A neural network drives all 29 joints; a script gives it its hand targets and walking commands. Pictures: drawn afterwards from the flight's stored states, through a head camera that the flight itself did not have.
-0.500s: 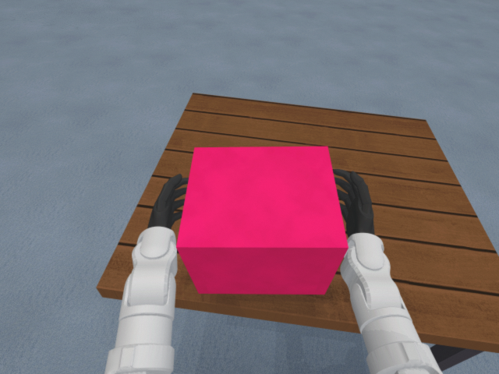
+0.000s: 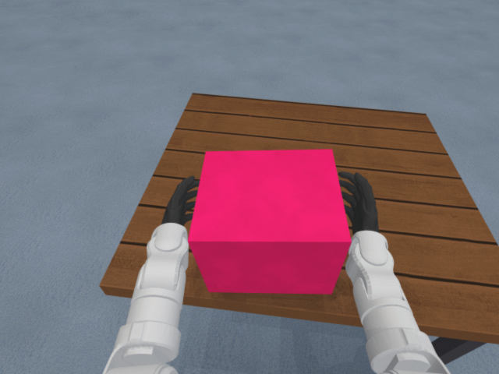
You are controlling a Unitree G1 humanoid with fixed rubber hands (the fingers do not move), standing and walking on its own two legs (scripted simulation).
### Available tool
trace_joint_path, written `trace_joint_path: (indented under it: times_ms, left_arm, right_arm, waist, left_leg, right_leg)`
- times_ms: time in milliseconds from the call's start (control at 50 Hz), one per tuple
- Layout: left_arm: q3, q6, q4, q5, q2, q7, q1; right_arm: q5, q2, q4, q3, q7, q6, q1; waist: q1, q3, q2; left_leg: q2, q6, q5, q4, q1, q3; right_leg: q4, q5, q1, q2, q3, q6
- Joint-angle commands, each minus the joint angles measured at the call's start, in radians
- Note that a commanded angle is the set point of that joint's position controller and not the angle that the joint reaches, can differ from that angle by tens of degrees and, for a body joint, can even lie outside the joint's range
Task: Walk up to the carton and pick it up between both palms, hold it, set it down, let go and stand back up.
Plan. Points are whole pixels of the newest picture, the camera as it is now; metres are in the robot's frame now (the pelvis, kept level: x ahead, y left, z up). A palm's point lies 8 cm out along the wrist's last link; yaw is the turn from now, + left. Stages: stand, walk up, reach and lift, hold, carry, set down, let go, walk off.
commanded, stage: set down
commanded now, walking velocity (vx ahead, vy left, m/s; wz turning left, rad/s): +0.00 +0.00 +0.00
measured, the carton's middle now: (268, 222) +0.37 -0.04 +0.06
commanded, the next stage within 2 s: none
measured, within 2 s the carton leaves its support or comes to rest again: rests again in 1.36 s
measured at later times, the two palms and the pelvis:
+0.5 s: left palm (181, 233) +0.38 +0.11 +0.03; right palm (356, 230) +0.35 -0.19 +0.05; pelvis +0.00 -0.01 +0.00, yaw -1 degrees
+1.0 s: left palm (184, 237) +0.38 +0.11 +0.01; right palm (355, 236) +0.35 -0.19 +0.03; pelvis +0.01 +0.00 +0.00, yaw -1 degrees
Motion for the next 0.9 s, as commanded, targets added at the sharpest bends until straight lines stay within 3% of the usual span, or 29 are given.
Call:
trace_joint_path:
  times_ms: [0, 100, 160, 200, 280, 360, 440, 540, 660, 720, 880]
  left_arm:
    - [-0.365, -0.147, -0.038, -0.038, -0.548, -0.133, -0.671]
    - [-0.29, -0.207, 0.041, -0.032, -0.515, -0.149, -0.754]
    - [-0.293, -0.247, 0.07, -0.02, -0.544, -0.134, -0.728]
    - [-0.267, -0.267, 0.093, -0.008, -0.539, -0.133, -0.717]
    - [-0.273, -0.304, 0.11, -0.019, -0.541, -0.132, -0.771]
    - [-0.289, -0.353, 0.119, -0.027, -0.549, -0.11, -0.794]
    - [-0.336, -0.403, 0.13, -0.041, -0.589, -0.082, -0.805]
    - [-0.326, -0.451, 0.181, -0.046, -0.572, -0.077, -0.819]
    - [-0.313, -0.475, 0.256, -0.031, -0.58, -0.082, -0.74]
    - [-0.301, -0.49, 0.249, -0.029, -0.576, -0.083, -0.741]
    - [-0.361, -0.567, 0.257, -0.065, -0.605, -0.058, -0.802]
  right_arm:
    - [-0.084, 0.525, -0.107, 0.356, 0.129, -0.054, -0.591]
    - [-0.16, 0.569, -0.042, 0.283, 0.136, -0.069, -0.604]
    - [-0.172, 0.57, -0.006, 0.277, 0.141, -0.1, -0.588]
    - [-0.19, 0.568, 0.023, 0.258, 0.142, -0.108, -0.574]
    - [-0.222, 0.589, 0.066, 0.225, 0.139, -0.123, -0.559]
    - [-0.223, 0.598, 0.091, 0.22, 0.144, -0.154, -0.571]
    - [-0.224, 0.61, 0.112, 0.242, 0.147, -0.184, -0.571]
    - [-0.231, 0.626, 0.153, 0.251, 0.138, -0.182, -0.548]
    - [-0.216, 0.625, 0.214, 0.261, 0.135, -0.185, -0.5]
    - [-0.213, 0.631, 0.201, 0.277, 0.137, -0.195, -0.511]
    - [-0.239, 0.642, 0.175, 0.265, 0.138, -0.236, -0.529]
  waist:
    - [0.02, -0.452, 0.018]
    - [0.026, -0.465, -0.012]
    - [0.025, -0.521, 0.01]
    - [0.03, -0.518, 0.004]
    - [0.011, -0.54, 0.026]
    - [0.021, -0.6, 0.062]
    - [0.011, -0.662, 0.093]
    - [0.003, -0.616, 0.066]
    - [-0.003, -0.551, 0.065]
    - [0.015, -0.577, 0.056]
    - [-0.014, -0.662, 0.067]
  left_leg:
    - [-0.066, -0.051, 0.357, -0.081, -0.054, 0.093]
    - [-0.075, -0.023, 0.22, -0.126, -0.153, 0.12]
    - [-0.065, -0.045, 0.363, -0.088, -0.08, 0.115]
    - [-0.061, -0.044, 0.379, -0.088, -0.082, 0.119]
    - [-0.062, -0.048, 0.366, -0.087, -0.106, 0.124]
    - [-0.057, -0.068, 0.45, -0.06, -0.084, 0.119]
    - [-0.051, -0.089, 0.556, -0.018, -0.06, 0.103]
    - [-0.056, -0.077, 0.482, -0.029, -0.124, 0.092]
    - [-0.051, -0.078, 0.52, -0.021, -0.132, 0.081]
    - [-0.056, -0.072, 0.551, -0.015, -0.154, 0.085]
    - [-0.051, -0.092, 0.567, 0.018, -0.133, 0.071]
  right_leg:
    - [0.063, 0.363, 0.295, 0.052, -0.061, 0.002]
    - [0.071, 0.335, 0.324, 0.03, -0.051, 0.023]
    - [0.075, 0.411, 0.313, 0.047, -0.059, 0.005]
    - [0.078, 0.423, 0.313, 0.051, -0.059, 0.002]
    - [0.077, 0.431, 0.312, 0.041, -0.049, 0.003]
    - [0.084, 0.442, 0.282, 0.052, -0.056, -0.009]
    - [0.096, 0.48, 0.255, 0.064, -0.056, -0.026]
    - [0.101, 0.481, 0.263, 0.054, -0.039, -0.011]
    - [0.107, 0.514, 0.276, 0.057, -0.032, -0.022]
    - [0.111, 0.533, 0.284, 0.059, -0.028, -0.02]
    - [0.115, 0.514, 0.219, 0.066, -0.03, -0.027]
